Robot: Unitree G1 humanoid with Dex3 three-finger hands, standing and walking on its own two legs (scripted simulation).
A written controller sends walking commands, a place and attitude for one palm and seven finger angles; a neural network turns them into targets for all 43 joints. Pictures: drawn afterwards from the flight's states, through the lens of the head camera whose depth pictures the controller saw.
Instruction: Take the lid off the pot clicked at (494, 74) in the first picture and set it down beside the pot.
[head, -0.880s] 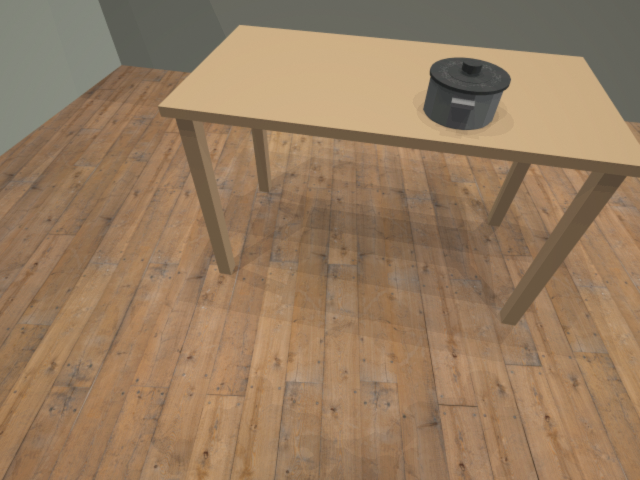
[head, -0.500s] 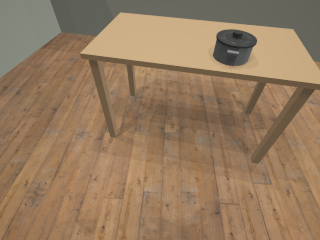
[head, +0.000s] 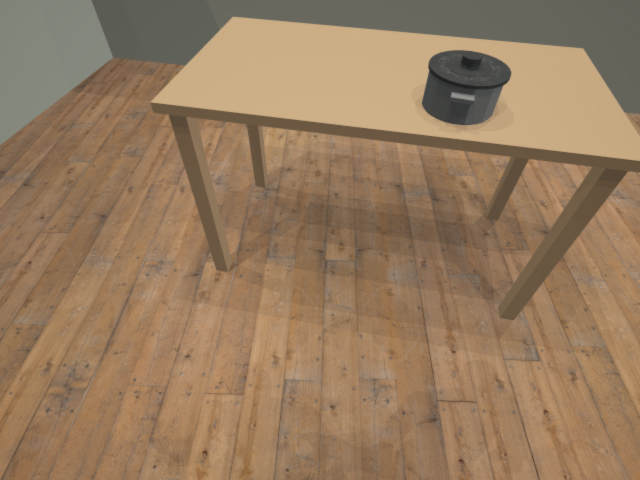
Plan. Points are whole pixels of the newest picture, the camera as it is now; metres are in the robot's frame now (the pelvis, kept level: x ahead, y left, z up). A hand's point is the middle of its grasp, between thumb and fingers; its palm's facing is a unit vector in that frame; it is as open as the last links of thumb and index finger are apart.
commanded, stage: walk to a spot facing it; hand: left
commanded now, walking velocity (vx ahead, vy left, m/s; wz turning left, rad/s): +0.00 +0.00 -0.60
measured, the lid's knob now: (471, 59) +1.00 -0.29 +0.08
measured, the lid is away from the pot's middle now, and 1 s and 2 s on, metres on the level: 0.00 0.00 0.00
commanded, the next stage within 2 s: turn to face it in 1.78 s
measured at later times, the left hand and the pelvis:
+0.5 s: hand out of the picture +0.04 +0.15 -0.16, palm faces -0.19 -0.94 -0.28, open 7.4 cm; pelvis -0.02 -0.04 +0.00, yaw -16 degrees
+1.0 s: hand (203, 455) +0.18 +0.19 -0.17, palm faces -0.47 -0.85 -0.23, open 7.4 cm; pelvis +0.01 +0.03 +0.00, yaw -33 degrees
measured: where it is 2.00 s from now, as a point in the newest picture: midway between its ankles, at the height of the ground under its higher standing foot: outside the picture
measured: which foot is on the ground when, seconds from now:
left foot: down 0.00-0.26, up 0.28-0.84, down 0.86-1.00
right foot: down 0.00-0.86, up 0.88-1.00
